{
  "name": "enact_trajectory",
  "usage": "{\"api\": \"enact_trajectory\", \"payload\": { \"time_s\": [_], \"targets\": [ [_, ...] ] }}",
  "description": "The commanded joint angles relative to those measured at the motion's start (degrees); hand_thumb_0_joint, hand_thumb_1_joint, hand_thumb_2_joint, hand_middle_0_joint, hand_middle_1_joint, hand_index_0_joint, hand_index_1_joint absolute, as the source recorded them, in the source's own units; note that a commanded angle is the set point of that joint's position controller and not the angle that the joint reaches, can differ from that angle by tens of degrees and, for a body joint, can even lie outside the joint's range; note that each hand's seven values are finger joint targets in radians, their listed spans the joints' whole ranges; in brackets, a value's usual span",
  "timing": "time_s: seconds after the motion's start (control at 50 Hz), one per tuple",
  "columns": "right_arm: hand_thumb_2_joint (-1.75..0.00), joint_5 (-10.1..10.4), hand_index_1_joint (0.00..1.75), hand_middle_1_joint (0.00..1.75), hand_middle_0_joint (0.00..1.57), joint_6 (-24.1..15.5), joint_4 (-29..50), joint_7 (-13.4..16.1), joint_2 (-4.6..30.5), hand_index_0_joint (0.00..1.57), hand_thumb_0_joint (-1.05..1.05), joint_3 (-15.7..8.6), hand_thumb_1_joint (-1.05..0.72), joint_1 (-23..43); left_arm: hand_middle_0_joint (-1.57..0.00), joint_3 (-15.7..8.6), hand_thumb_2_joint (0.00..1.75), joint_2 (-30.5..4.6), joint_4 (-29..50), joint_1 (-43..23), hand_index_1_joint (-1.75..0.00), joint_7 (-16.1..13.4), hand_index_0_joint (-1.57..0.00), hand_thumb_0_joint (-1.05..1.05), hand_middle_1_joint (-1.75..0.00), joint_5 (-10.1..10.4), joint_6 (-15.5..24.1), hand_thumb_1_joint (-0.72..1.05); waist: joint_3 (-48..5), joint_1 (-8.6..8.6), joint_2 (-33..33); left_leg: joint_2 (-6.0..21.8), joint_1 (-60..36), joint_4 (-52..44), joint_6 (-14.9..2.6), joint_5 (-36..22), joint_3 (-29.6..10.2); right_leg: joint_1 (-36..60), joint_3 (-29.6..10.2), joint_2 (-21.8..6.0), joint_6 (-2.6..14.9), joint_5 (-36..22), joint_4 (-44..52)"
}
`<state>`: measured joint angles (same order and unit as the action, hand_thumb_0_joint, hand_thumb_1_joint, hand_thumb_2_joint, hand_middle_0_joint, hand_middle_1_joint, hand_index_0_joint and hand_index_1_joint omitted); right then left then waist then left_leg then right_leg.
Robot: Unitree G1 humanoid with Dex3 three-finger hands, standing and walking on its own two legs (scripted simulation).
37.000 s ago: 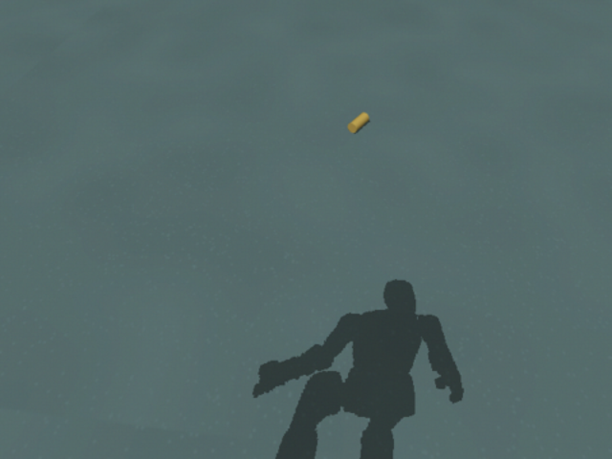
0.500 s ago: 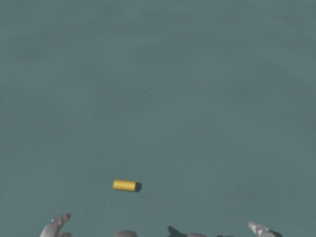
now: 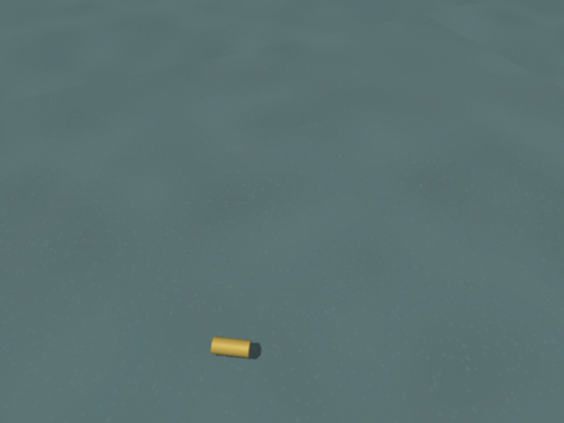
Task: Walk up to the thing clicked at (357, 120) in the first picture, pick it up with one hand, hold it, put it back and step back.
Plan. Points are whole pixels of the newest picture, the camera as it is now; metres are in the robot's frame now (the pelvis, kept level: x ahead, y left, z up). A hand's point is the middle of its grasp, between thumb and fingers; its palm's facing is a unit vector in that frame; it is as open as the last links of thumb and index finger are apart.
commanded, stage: stand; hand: left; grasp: from above
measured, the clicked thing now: (231, 346) +0.46 +0.20 -0.75
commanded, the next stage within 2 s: step back in 1.72 s
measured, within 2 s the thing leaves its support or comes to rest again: neither
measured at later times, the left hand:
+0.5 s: hand out of the picture +0.06 +0.23 -0.16, palm faces +0.02 -0.95 -0.32, open 7.4 cm
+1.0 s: hand out of the picture +0.08 +0.23 -0.15, palm faces +0.02 -0.94 -0.33, open 7.4 cm
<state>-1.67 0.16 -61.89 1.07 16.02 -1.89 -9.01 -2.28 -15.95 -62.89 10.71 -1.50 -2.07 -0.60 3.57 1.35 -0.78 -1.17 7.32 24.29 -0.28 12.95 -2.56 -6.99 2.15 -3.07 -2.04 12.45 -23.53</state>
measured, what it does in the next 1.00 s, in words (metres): stands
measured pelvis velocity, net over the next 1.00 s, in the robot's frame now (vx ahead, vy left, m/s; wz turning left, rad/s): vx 0.01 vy -0.02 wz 0.00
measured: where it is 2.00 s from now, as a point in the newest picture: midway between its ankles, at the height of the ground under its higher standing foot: outside the picture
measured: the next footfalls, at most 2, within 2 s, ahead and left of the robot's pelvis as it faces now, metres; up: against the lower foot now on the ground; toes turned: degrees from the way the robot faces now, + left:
none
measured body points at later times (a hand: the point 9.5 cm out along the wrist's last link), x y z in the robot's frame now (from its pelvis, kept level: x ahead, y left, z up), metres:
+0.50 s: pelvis +0.01 -0.01 +0.00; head +0.02 -0.02 +0.45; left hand +0.06 +0.28 -0.14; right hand +0.07 -0.30 -0.14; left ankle +0.01 +0.12 -0.74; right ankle +0.01 -0.14 -0.74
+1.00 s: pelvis +0.01 -0.02 +0.01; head +0.02 -0.02 +0.46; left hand +0.08 +0.28 -0.13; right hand +0.09 -0.31 -0.13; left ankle +0.01 +0.12 -0.74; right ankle +0.01 -0.14 -0.74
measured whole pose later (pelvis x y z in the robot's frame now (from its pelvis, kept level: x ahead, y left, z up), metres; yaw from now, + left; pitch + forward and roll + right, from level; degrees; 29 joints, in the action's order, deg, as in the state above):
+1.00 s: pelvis +0.01 -0.02 +0.01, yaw +0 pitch -3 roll +0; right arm -1.1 -0.3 -64.7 0.8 18.6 -0.4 -6.2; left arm -2.0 -17.7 -65.8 5.5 -0.4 -1.1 0.1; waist 3.4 0.8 -0.6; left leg 0.5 4.8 18.7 1.2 10.9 -2.9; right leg -4.8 2.6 -1.5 -0.7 10.7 -18.6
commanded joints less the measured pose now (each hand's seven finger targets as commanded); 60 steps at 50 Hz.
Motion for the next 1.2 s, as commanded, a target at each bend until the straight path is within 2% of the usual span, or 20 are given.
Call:
{"api": "enact_trajectory", "payload": {
  "time_s": [0.0,0.08,0.12,0.22,0.24,0.3,0.36,0.4,0.48,0.68,0.7,0.72,0.76,0.86,0.96,1.04,1.08,1.18],
  "targets": [
    [-0.90,0.2,0.30,0.30,0.20,-1.3,2.8,0.7,10.8,0.20,0.00,-2.3,-0.90,1.9,-0.20,-1.8,0.90,-11.0,2.6,-2.6,-0.30,-0.9,-0.20,0.00,-0.30,0.3,1.6,0.90,-1.2,-0.63,0.6,5.8,1.7,-6.5,-1.20,-4.4,-5.4,0.4,-4.1,-3.7,2.19,-2.6,5.9],
    [-0.90,0.3,0.30,0.30,0.20,-1.2,2.3,0.5,11.2,0.20,0.00,-2.2,-0.90,2.3,-0.20,-1.8,0.90,-11.7,1.8,-3.2,-0.30,-0.9,-0.20,0.00,-0.30,0.3,1.8,0.90,-1.5,-0.63,1.2,5.8,2.1,-6.6,-1.08,-4.6,-5.2,1.5,-4.3,-3.9,2.15,-1.5,7.0],
    [-0.90,0.2,0.30,0.30,0.20,-1.0,1.9,0.4,11.0,0.20,0.00,-2.0,-0.90,2.3,-0.20,-1.8,0.90,-12.0,1.5,-3.8,-0.30,-0.8,-0.20,0.00,-0.30,0.3,1.8,0.90,-0.7,-0.70,1.3,5.7,3.4,-7.1,-1.04,-2.3,-5.2,1.5,-4.3,-3.7,2.05,0.3,7.4],
    [-0.90,0.3,0.30,0.30,0.20,-1.1,1.5,0.4,11.7,0.20,0.00,-1.8,-0.90,2.3,-0.20,-1.8,0.90,-12.3,1.1,-4.4,-0.30,-0.5,-0.20,0.00,-0.30,0.4,1.8,0.90,-1.5,-0.78,0.0,6.0,3.2,-7.4,-1.09,-2.8,-5.1,2.2,-4.5,-3.9,2.28,-0.3,7.4],
    [-0.90,0.3,0.30,0.30,0.20,-1.2,1.4,0.5,12.2,0.20,0.00,-1.8,-0.90,2.7,-0.20,-1.7,0.90,-12.2,1.0,-4.2,-0.30,-0.5,-0.20,0.00,-0.30,0.5,1.8,0.90,-2.1,-0.57,-0.6,6.3,2.3,-7.2,-1.14,-4.4,-5.2,2.5,-4.6,-4.1,2.31,-2.5,7.3],
    [-0.90,0.4,0.30,0.30,0.20,-1.3,1.2,0.5,12.1,0.20,0.00,-1.5,-0.90,2.2,-0.20,-1.8,0.90,-12.7,0.7,-5.0,-0.30,-0.4,-0.20,0.00,-0.30,0.7,1.8,0.90,-2.6,-0.84,-0.3,6.3,2.4,-7.8,-1.02,-5.1,-5.0,3.1,-4.4,-4.0,2.39,-3.4,7.0],
    [-0.90,0.5,0.30,0.30,0.20,-1.5,0.8,0.5,12.5,0.20,0.00,-1.4,-0.90,2.7,-0.20,-1.7,0.90,-12.4,0.3,-4.8,-0.30,-0.2,-0.20,0.00,-0.30,0.7,1.6,0.90,-2.4,-0.48,-0.5,6.6,1.7,-7.9,-0.86,-6.3,-5.3,2.7,-4.2,-4.0,2.60,-3.9,6.9],
    [-0.90,0.5,0.30,0.30,0.20,-1.3,0.6,0.5,12.6,0.20,0.00,-1.3,-0.90,2.4,-0.20,-1.7,0.90,-12.8,0.3,-5.6,-0.30,-0.2,-0.20,0.00,-0.30,0.8,1.7,0.90,-2.0,-0.73,0.3,6.4,2.8,-7.9,-0.85,-5.1,-5.0,3.0,-4.4,-3.9,2.46,-2.3,7.2],
    [-0.90,0.5,0.30,0.30,0.20,-1.8,0.5,0.7,12.8,0.20,0.00,-1.0,-0.90,2.4,-0.20,-1.7,0.90,-12.6,0.2,-5.6,-0.30,-0.2,-0.20,0.00,-0.30,1.0,1.8,0.90,-4.4,-0.67,-0.3,7.1,-0.1,-6.8,-0.95,-13.9,-4.6,4.3,-4.2,-4.4,2.59,-10.3,6.3],
    [-0.90,0.7,0.30,0.30,0.20,-1.7,0.4,0.8,13.5,0.20,0.00,-0.8,-0.90,3.4,-0.20,-1.7,0.90,-12.6,-0.1,-6.7,-0.30,-0.2,-0.20,0.00,-0.30,1.2,1.8,0.90,-4.5,-0.83,0.3,7.5,-1.0,-6.8,-0.84,-16.2,-4.1,4.7,-3.9,-4.4,2.38,-13.0,6.4],
    [-0.90,0.6,0.30,0.30,0.20,-1.6,0.3,0.8,13.1,0.20,0.00,-0.8,-0.90,3.7,-0.20,-1.7,0.90,-12.8,-0.2,-6.4,-0.30,-0.1,-0.20,0.00,-0.30,1.1,1.7,0.90,-4.3,-0.58,1.2,7.3,-1.0,-7.2,-0.70,-15.0,-4.3,4.1,-3.4,-4.1,2.30,-11.0,6.8],
    [-0.90,0.6,0.30,0.30,0.20,-1.7,0.4,0.8,13.4,0.20,0.00,-0.9,-0.90,3.3,-0.20,-1.8,0.90,-13.2,0.0,-7.0,-0.30,-0.1,-0.20,0.00,-0.30,1.1,1.7,0.90,-4.7,-0.95,0.9,7.5,-1.4,-7.1,-0.58,-16.7,-4.1,4.7,-3.8,-4.4,2.50,-12.4,6.5],
    [-0.90,0.7,0.30,0.30,0.20,-1.7,0.2,0.7,13.4,0.20,0.00,-0.7,-0.90,3.4,-0.20,-1.6,0.90,-12.9,0.0,-7.0,-0.30,0.0,-0.20,0.00,-0.30,1.2,1.8,0.90,-3.7,-0.92,0.0,7.4,-0.5,-7.5,-0.54,-14.3,-4.0,4.3,-4.0,-4.3,2.35,-10.9,7.2],
    [-0.90,0.8,0.30,0.30,0.20,-1.8,0.6,0.6,13.6,0.20,0.00,-0.8,-0.90,4.4,-0.20,-1.7,0.90,-13.4,0.3,-7.4,-0.30,0.0,-0.20,0.00,-0.30,1.2,2.0,0.90,-5.3,-0.81,0.3,7.7,-1.3,-7.2,-0.71,-16.5,-4.0,5.3,-3.9,-4.6,2.55,-13.3,6.7],
    [-0.90,0.8,0.30,0.30,0.20,-1.9,0.4,0.4,13.7,0.20,0.00,-0.8,-0.90,4.5,-0.20,-1.7,0.90,-13.7,0.6,-7.7,-0.30,0.1,-0.20,0.00,-0.30,1.2,2.1,0.90,-4.7,-0.96,0.2,7.7,-1.1,-7.9,-0.50,-14.7,-3.9,4.4,-4.0,-4.4,2.66,-11.2,7.2],
    [-0.90,0.7,0.30,0.30,0.20,-1.5,0.2,0.2,13.9,0.20,0.00,-0.8,-0.90,4.7,-0.20,-1.6,0.90,-13.9,0.4,-7.3,-0.30,0.4,-0.20,0.00,-0.30,1.0,2.0,0.90,-2.4,-0.85,0.3,7.3,1.1,-9.1,-0.59,-6.6,-4.1,2.8,-4.2,-4.0,2.47,-3.7,8.7],
    [-0.90,0.7,0.30,0.30,0.20,-1.5,0.3,0.1,13.8,0.20,0.00,-0.9,-0.90,4.7,-0.20,-1.6,0.90,-13.9,0.4,-7.3,-0.30,0.4,-0.20,0.00,-0.30,0.9,2.0,0.90,-2.3,-1.03,1.0,7.2,1.0,-9.0,-0.75,-5.6,-4.2,2.1,-4.4,-3.9,2.48,-2.1,9.1],
    [-0.90,0.7,0.30,0.30,0.20,-1.6,0.3,0.0,14.2,0.20,0.00,-1.0,-0.90,4.8,-0.20,-1.4,0.90,-14.0,0.5,-7.1,-0.30,0.5,-0.20,0.00,-0.30,1.0,2.2,0.90,-3.4,-1.02,0.0,7.5,0.5,-9.1,-0.85,-7.1,-4.6,2.5,-4.4,-4.1,2.76,-4.0,8.3]
  ]
}}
